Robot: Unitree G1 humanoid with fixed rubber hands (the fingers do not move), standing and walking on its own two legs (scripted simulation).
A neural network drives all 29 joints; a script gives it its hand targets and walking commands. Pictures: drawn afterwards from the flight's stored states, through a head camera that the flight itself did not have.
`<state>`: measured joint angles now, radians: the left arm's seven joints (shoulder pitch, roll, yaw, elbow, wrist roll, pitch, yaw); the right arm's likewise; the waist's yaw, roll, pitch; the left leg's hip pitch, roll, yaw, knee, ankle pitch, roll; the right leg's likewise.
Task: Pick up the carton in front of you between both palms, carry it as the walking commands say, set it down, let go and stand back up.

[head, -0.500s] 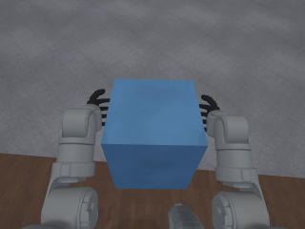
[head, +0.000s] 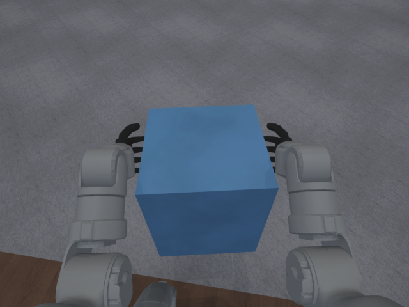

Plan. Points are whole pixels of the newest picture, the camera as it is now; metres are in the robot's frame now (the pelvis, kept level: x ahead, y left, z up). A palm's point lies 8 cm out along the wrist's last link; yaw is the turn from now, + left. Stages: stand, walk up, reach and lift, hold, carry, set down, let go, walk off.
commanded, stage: carry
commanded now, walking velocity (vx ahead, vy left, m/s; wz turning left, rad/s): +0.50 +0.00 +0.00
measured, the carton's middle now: (204, 183) +0.34 +0.01 +0.02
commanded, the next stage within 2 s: none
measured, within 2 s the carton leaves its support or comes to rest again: neither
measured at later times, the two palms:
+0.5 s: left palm (147, 75) +0.66 +0.17 +0.06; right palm (256, 81) +0.64 -0.13 +0.05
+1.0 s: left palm (170, 22) +0.93 +0.13 +0.07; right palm (258, 23) +0.94 -0.17 +0.07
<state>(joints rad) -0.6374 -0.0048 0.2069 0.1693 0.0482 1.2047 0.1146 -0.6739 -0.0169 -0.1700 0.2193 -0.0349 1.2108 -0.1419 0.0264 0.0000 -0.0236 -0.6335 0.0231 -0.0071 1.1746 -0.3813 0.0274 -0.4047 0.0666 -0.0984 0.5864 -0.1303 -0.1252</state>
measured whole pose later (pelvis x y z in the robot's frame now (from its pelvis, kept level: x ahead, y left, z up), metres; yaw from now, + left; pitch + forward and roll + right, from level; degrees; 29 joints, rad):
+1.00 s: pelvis +0.59 -0.02 -0.03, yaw +1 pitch +5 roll +1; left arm -0.62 -0.04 0.21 0.14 0.08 1.19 0.12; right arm -0.65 -0.01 -0.19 0.20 -0.04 1.19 -0.13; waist 0.00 0.01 -0.04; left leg -0.47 0.00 0.03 1.14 -0.41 0.01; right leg -0.41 0.01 -0.13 0.47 -0.15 -0.09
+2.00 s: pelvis +1.02 +0.00 -0.03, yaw +1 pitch +4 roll -1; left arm -0.20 -0.14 0.13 -0.24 0.13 1.21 0.08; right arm -0.21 0.13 -0.13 -0.24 -0.13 1.24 -0.10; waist 0.00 0.04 -0.15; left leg -0.14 0.08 0.13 0.52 -0.43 -0.03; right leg -0.39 -0.04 -0.22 0.54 -0.21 -0.05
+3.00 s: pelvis +0.97 +0.01 -0.03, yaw +1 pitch +1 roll +0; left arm -0.27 -0.15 0.22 0.23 0.26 0.68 0.01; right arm -0.26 0.15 -0.21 0.22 -0.26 0.70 -0.03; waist 0.00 0.01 -0.09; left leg -0.21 0.03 0.14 0.58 -0.39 0.02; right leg -0.43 -0.09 -0.20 0.52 -0.11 -0.03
